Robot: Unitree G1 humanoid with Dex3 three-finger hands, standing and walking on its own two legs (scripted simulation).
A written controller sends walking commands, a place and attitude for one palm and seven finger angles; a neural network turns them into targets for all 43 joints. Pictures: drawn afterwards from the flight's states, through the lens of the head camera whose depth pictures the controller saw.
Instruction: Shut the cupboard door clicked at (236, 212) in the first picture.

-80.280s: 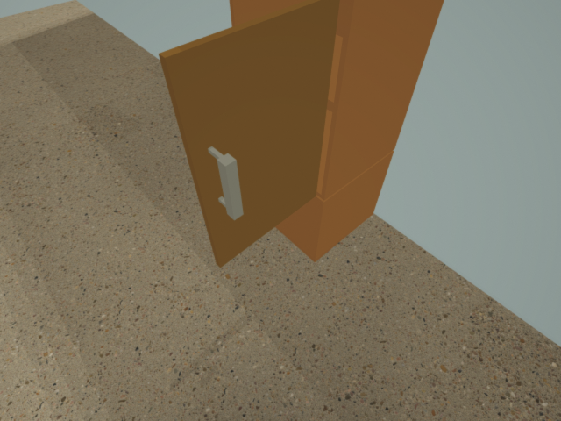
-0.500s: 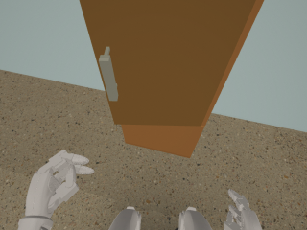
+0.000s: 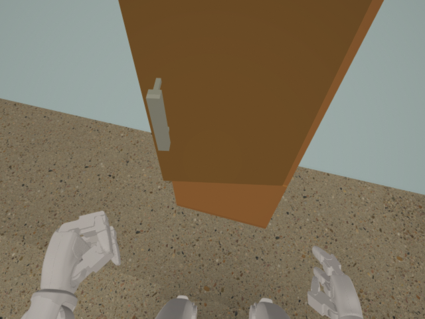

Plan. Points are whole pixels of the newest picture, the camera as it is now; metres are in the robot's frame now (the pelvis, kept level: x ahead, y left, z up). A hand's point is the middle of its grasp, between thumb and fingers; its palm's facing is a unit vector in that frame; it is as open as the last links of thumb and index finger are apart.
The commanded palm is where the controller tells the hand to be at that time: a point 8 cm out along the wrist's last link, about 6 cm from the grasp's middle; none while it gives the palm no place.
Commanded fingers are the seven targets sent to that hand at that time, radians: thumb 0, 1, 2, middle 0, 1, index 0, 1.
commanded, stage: raise the hand and make a fist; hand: left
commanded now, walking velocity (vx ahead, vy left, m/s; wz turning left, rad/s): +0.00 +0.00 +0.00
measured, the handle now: (161, 116) +0.51 +0.16 +0.06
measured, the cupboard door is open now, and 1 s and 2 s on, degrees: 13 13 13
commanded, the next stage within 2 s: bring the fist close to the handle in 0.58 s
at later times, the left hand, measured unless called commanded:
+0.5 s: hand (118, 240) +0.23 +0.17 +0.06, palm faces +0.05 -1.00 -0.04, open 3.1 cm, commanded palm +0.20 +0.23 +0.07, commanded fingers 0.00 0.90 0.90 -1.30 -1.50 -1.30 -1.50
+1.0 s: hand (139, 211) +0.28 +0.15 +0.06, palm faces +0.01 -1.00 -0.03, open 3.1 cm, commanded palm +0.27 +0.21 +0.07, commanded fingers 0.00 0.90 0.90 -1.30 -1.50 -1.30 -1.50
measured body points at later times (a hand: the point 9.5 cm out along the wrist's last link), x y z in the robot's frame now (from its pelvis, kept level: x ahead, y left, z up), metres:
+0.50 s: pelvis +0.00 -0.01 +0.01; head +0.06 -0.01 +0.45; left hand +0.22 +0.23 +0.07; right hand +0.17 -0.25 -0.07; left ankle +0.00 +0.10 -0.65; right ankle +0.04 -0.13 -0.65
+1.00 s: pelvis +0.00 -0.02 +0.01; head +0.06 -0.02 +0.45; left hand +0.27 +0.21 +0.07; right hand +0.17 -0.25 -0.08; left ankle +0.00 +0.10 -0.65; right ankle +0.04 -0.13 -0.65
